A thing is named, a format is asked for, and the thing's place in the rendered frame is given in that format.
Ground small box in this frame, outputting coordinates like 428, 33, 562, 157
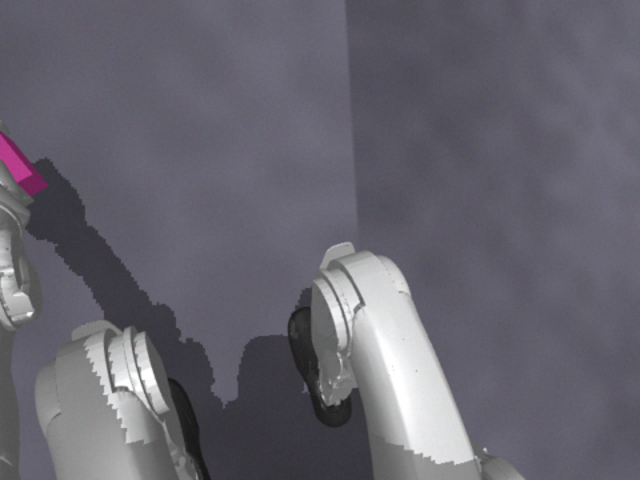
0, 131, 49, 196

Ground right robot foot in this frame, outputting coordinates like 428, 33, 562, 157
288, 307, 352, 428

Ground left robot hand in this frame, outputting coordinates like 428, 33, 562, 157
0, 118, 34, 206

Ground right robot hand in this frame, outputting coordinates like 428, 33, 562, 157
469, 439, 527, 480

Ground left robot foot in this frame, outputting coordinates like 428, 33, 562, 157
167, 378, 211, 480

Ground left robot arm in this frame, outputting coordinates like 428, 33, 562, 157
0, 159, 43, 480

